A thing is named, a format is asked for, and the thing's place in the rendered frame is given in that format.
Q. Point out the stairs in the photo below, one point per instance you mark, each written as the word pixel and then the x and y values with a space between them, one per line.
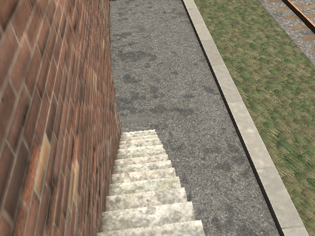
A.
pixel 145 197

